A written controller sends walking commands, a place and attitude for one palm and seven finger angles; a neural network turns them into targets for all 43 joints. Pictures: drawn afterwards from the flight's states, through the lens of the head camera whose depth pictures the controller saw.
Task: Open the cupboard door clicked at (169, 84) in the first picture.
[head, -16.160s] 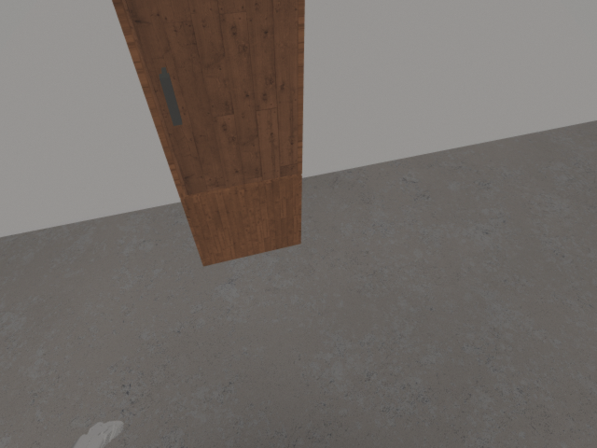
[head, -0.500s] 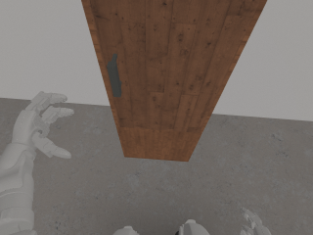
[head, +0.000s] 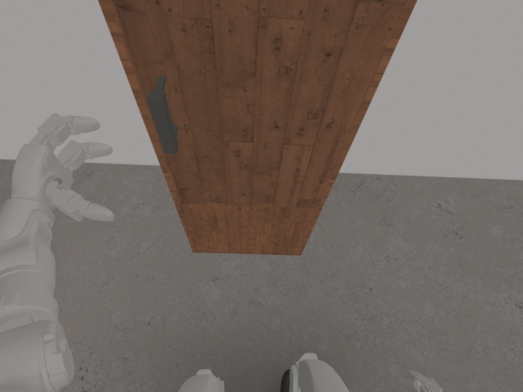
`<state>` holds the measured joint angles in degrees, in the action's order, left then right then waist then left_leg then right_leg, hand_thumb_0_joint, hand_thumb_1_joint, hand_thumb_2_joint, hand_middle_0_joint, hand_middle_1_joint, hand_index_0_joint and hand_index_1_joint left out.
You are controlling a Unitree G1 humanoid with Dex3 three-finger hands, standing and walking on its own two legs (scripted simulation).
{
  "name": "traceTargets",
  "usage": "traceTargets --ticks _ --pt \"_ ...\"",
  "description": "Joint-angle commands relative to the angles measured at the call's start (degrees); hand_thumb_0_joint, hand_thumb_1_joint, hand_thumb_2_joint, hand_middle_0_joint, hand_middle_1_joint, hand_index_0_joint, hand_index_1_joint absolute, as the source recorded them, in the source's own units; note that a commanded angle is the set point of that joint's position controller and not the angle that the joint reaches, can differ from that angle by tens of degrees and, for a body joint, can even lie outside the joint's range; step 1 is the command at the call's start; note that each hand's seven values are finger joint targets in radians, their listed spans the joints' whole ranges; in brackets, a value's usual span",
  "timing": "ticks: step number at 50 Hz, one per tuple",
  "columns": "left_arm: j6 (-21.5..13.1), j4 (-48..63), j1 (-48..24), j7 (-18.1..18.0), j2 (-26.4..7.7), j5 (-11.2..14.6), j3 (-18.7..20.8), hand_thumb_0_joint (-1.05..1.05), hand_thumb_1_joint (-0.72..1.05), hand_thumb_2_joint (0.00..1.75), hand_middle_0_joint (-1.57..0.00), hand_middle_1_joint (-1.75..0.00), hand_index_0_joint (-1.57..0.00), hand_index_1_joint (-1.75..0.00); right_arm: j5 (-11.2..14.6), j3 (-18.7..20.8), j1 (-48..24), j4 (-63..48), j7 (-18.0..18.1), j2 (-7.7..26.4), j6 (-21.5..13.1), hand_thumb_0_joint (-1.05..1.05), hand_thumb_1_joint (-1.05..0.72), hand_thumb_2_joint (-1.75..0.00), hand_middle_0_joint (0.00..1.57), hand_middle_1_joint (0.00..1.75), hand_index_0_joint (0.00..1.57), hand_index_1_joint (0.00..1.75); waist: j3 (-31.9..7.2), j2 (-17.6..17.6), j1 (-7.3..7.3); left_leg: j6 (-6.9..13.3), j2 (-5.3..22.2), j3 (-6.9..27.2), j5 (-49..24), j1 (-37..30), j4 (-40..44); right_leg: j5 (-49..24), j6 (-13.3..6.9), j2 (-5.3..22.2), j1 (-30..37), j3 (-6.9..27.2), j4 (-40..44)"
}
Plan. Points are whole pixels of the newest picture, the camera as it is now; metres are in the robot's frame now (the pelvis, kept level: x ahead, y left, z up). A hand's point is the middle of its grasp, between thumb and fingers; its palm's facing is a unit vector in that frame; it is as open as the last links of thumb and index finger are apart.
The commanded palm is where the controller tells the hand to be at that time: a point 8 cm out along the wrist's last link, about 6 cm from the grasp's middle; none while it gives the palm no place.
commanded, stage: move the hooked fingers beside the handle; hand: left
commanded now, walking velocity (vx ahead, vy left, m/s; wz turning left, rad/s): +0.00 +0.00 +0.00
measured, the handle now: (166, 116) +0.54 +0.16 +0.06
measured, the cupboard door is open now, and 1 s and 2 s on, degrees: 0 0 0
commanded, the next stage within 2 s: slide the fingers in behind the handle in 1.66 s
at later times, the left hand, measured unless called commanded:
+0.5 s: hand (113, 137) +0.49 +0.23 +0.07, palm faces -0.06 -1.00 -0.01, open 14.0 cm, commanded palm +0.47 +0.28 +0.06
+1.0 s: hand (105, 140) +0.47 +0.24 +0.07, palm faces -0.03 -1.00 -0.02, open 14.0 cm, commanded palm +0.46 +0.28 +0.06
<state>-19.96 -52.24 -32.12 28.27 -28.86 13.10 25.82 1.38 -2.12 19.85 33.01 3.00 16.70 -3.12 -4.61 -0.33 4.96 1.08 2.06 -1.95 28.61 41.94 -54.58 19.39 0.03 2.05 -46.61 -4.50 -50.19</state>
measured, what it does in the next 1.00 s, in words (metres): stands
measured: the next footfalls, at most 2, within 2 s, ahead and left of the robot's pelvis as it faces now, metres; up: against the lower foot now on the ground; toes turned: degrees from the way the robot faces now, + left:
none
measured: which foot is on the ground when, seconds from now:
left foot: down 0.00-1.00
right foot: down 0.00-1.00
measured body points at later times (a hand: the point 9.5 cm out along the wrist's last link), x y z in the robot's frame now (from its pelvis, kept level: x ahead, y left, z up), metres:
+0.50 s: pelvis +0.00 +0.01 -0.01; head +0.13 +0.03 +0.42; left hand +0.48 +0.29 +0.07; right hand +0.02 -0.26 -0.12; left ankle -0.03 +0.10 -0.69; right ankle +0.04 -0.13 -0.69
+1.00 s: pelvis +0.01 +0.01 +0.00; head +0.13 +0.03 +0.43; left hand +0.47 +0.29 +0.07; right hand +0.03 -0.26 -0.11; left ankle -0.03 +0.10 -0.69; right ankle +0.04 -0.13 -0.69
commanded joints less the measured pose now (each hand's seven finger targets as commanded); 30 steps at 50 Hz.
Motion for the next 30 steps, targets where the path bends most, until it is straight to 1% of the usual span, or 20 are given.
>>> traceTargets --ticks 1,2,3,4,7,8,10,12,14,15,18,19,20,21,23,24,26,27,28,30 --pt "-4.1 9.6 -22.8 0.2 -16.4 0.6 2.0 0.0 -0.5 0.3 -0.3 -1.2 -0.3 -1.2 -0.1 3.7 5.4 -4.5 0.6 9.2 -0.7 0.0 -0.9 -0.9 0.2 0.3 0.2 0.3 -23.0 -4.8 0.38 -0.1 -1.5 2.4 -22.7 -4.8 7.3 -16.3 -1.3 -2.6 18.1 3.2 2.9" --pt "-4.3 9.2 -24.8 0.5 -15.5 0.8 1.0 0.0 -0.5 0.3 -0.3 -1.2 -0.3 -1.2 -0.1 3.6 5.5 -4.5 0.7 9.1 -0.5 0.0 -0.9 -0.9 0.2 0.3 0.2 0.3 -23.1 -5.7 0.93 -0.1 -1.5 2.4 -23.6 -5.2 6.8 -17.0 -1.5 -2.8 17.6 3.3 2.5" --pt "-4.2 7.5 -24.6 0.4 -17.5 0.5 2.6 0.0 -0.5 0.3 -0.3 -1.2 -0.3 -1.2 -0.1 3.7 6.0 -4.2 0.6 9.3 -0.2 0.0 -0.9 -0.9 0.2 0.3 0.2 0.3 -23.2 -4.4 0.56 -0.1 -1.3 2.6 -22.9 -4.8 7.0 -16.1 -1.4 -2.9 17.7 3.3 2.7" --pt "-4.1 6.2 -26.1 0.5 -15.7 0.4 1.0 0.0 -0.5 0.3 -0.3 -1.2 -0.3 -1.2 -0.1 3.5 5.9 -4.0 0.6 9.2 0.0 0.0 -0.9 -0.9 0.2 0.3 0.2 0.3 -22.3 -4.1 1.53 0.1 -1.5 2.4 -21.4 -4.3 6.9 -15.3 -1.2 -2.8 16.7 3.2 3.0" --pt "-4.6 3.7 -30.0 0.1 -19.5 0.0 3.1 0.0 -0.5 0.3 -0.3 -1.2 -0.3 -1.2 -0.2 3.3 6.6 -3.5 0.9 9.7 0.7 0.0 -0.9 -0.9 0.2 0.3 0.2 0.3 -22.2 -3.4 1.7 0.3 -1.5 2.7 -19.9 -2.1 6.3 -14.5 -1.4 -2.8 17.0 3.6 2.4" --pt "-4.9 4.3 -31.2 0.1 -19.7 -0.9 2.6 0.0 -0.5 0.3 -0.3 -1.2 -0.3 -1.2 -0.3 3.4 6.8 -3.4 0.8 9.5 0.9 0.0 -0.9 -0.9 0.2 0.3 0.2 0.3 -24.1 -5.5 1.58 0.2 -1.5 2.7 -20.7 -3.4 6.3 -14.7 -1.4 -2.8 16.6 3.6 2.1" --pt "-5.2 3.2 -31.1 -0.4 -20.1 -1.5 2.8 0.0 -0.5 0.3 -0.3 -1.2 -0.3 -1.2 -0.5 3.3 7.2 -3.2 0.6 9.5 1.2 0.0 -0.9 -0.9 0.2 0.3 0.2 0.3 -24.4 -6.6 1.48 0.0 -1.4 2.9 -21.6 -3.7 6.0 -14.7 -1.4 -2.8 15.7 3.4 1.9" --pt "-5.6 3.8 -33.0 -0.6 -18.9 -1.4 1.7 0.0 -0.5 0.3 -0.3 -1.2 -0.3 -1.2 -0.7 3.4 7.9 -3.2 0.5 9.4 1.6 0.0 -0.9 -0.9 0.2 0.3 0.2 0.3 -25.9 -7.0 2.1 0.0 -1.3 3.3 -24.5 -5.2 5.2 -16.2 -1.5 -3.1 14.8 3.2 1.2" --pt "-5.1 0.8 -33.5 -1.0 -19.9 -2.0 2.2 0.0 -0.5 0.3 -0.3 -1.2 -0.3 -1.2 -0.8 3.3 8.3 -2.7 0.3 9.7 2.2 0.0 -0.9 -0.9 0.2 0.3 0.2 0.3 -24.8 -5.4 2.58 -0.1 -1.0 3.6 -23.1 -4.2 5.4 -14.8 -1.3 -3.1 13.7 2.8 1.4" --pt "-4.9 0.8 -35.0 -1.2 -19.4 -2.1 1.7 0.0 -0.5 0.3 -0.3 -1.2 -0.3 -1.2 -0.7 3.3 8.4 -2.7 0.3 9.7 2.3 0.0 -0.9 -0.9 0.2 0.3 0.2 0.3 -25.1 -6.2 2.85 -0.1 -1.1 3.5 -22.7 -4.1 5.3 -14.6 -1.2 -3.1 13.5 3.0 1.4" --pt "-4.6 0.2 -35.9 -1.7 -21.1 -2.7 2.9 0.0 -0.5 0.3 -0.3 -1.2 -0.3 -1.2 -1.0 3.4 9.5 -2.7 0.1 10.0 3.0 0.0 -0.9 -0.9 0.2 0.3 0.2 0.3 -27.4 -6.7 2.6 -0.3 -0.9 3.9 -25.1 -5.2 4.9 -15.5 -1.3 -3.2 13.2 2.7 0.9" --pt "-4.3 -0.7 -37.2 -1.9 -19.0 -3.0 1.0 0.0 -0.5 0.3 -0.3 -1.2 -0.3 -1.2 -1.0 3.3 9.7 -2.5 0.0 9.8 3.1 0.0 -0.9 -0.9 0.2 0.3 0.2 0.3 -26.5 -6.5 3.78 -0.1 -0.9 3.8 -24.6 -5.0 4.8 -15.3 -1.1 -3.3 12.1 2.7 1.1" --pt "-4.2 -1.6 -37.7 -2.5 -20.7 -3.4 2.2 0.0 -0.5 0.3 -0.3 -1.2 -0.3 -1.2 -1.1 3.3 10.0 -2.3 0.0 10.0 3.4 0.0 -0.9 -0.9 0.2 0.3 0.2 0.3 -25.6 -5.8 3.51 -0.2 -0.8 4.0 -23.9 -3.8 4.7 -14.6 -1.1 -3.2 11.9 2.6 1.0" --pt "-4.2 -1.8 -39.5 -2.7 -19.6 -3.8 0.9 0.0 -0.5 0.3 -0.3 -1.2 -0.3 -1.2 -1.1 3.2 10.1 -2.1 -0.1 9.9 3.5 0.0 -0.9 -0.9 0.2 0.3 0.2 0.3 -24.7 -6.8 4.35 -0.2 -0.8 4.0 -22.9 -3.7 4.7 -13.9 -1.1 -3.2 10.9 2.6 1.2" --pt "-4.7 -1.3 -40.4 -3.3 -20.8 -4.4 1.6 0.0 -0.5 0.3 -0.3 -1.2 -0.3 -1.2 -1.3 3.2 10.8 -2.3 -0.2 10.0 3.9 0.0 -0.9 -0.9 0.2 0.3 0.2 0.3 -26.5 -8.6 3.87 -0.5 -0.7 4.4 -25.6 -5.8 4.5 -14.3 -1.3 -3.4 10.2 2.5 0.7" --pt "-4.7 -2.1 -40.7 -3.7 -19.6 -4.6 0.9 0.0 -0.5 0.3 -0.3 -1.2 -0.3 -1.2 -1.4 3.2 11.2 -2.1 -0.3 10.0 4.1 0.0 -0.9 -0.9 0.2 0.3 0.2 0.3 -26.4 -7.6 4.45 -0.5 -0.5 4.7 -26.1 -6.5 4.4 -14.0 -1.2 -3.5 9.1 2.1 0.7" --pt "-4.9 -2.4 -42.0 -4.5 -20.1 -5.1 1.3 0.0 -0.5 0.3 -0.3 -1.2 -0.3 -1.2 -1.7 3.3 11.7 -1.8 -0.5 10.0 4.4 0.0 -0.9 -0.9 0.2 0.3 0.2 0.3 -27.3 -7.7 4.81 -0.6 -0.4 4.8 -26.6 -6.6 3.9 -14.2 -1.1 -3.5 8.6 2.1 0.6" --pt "-5.1 -2.0 -43.8 -4.6 -20.2 -4.9 1.1 0.0 -0.5 0.3 -0.3 -1.2 -0.3 -1.2 -1.7 3.1 12.2 -1.8 -0.5 10.1 4.5 0.0 -0.9 -0.9 0.2 0.3 0.2 0.3 -27.3 -8.9 5.16 -0.9 -0.4 5.3 -28.6 -7.4 3.7 -14.7 -1.5 -3.7 7.9 1.8 0.1" --pt "-5.3 -1.7 -44.3 -4.9 -22.3 -5.3 2.9 0.0 -0.5 0.3 -0.3 -1.2 -0.3 -1.2 -1.9 3.4 12.6 -1.5 -0.5 10.3 4.8 0.0 -0.9 -0.9 0.2 0.3 0.2 0.3 -29.3 -9.5 4.72 -1.1 -0.1 5.3 -29.9 -8.4 3.4 -15.3 -1.3 -3.6 8.2 2.0 0.0" --pt "-5.2 -2.5 -41.3 -5.2 -21.7 -5.5 3.1 0.0 -0.5 0.3 -0.3 -1.2 -0.3 -1.2 -2.0 3.4 13.0 -1.9 -0.9 10.1 5.3 0.0 -0.9 -0.9 0.2 0.3 0.2 0.3 -30.7 -9.3 4.07 -1.1 -0.1 5.1 -31.8 -8.6 3.2 -16.9 -1.3 -3.7 9.5 2.1 0.0"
